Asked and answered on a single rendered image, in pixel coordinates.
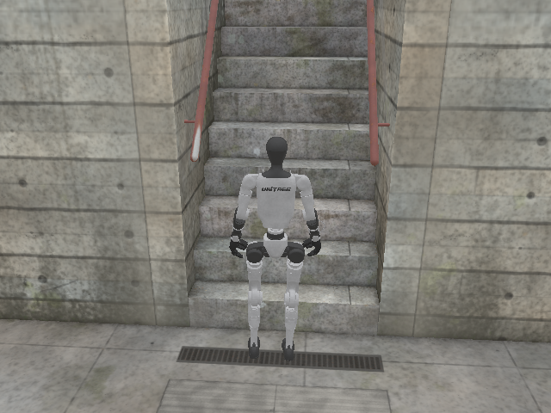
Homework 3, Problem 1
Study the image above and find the left robot thigh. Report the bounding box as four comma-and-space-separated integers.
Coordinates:
246, 241, 263, 306

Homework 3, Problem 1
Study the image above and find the robot right hand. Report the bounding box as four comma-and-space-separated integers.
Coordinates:
302, 238, 321, 256

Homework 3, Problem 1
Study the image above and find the robot right upper arm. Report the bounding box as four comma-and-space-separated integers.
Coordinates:
294, 174, 316, 221

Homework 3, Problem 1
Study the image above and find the robot left upper arm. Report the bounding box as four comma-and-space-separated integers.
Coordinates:
236, 174, 258, 220

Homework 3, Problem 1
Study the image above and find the robot right forearm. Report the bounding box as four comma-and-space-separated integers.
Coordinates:
306, 208, 320, 242

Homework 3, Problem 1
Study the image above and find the right robot shin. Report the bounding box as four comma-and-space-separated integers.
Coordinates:
285, 293, 299, 349

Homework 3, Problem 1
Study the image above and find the robot left forearm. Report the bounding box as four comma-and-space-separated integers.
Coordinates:
231, 207, 245, 242

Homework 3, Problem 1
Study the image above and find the robot left hand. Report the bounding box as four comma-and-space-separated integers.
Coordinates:
229, 239, 248, 258

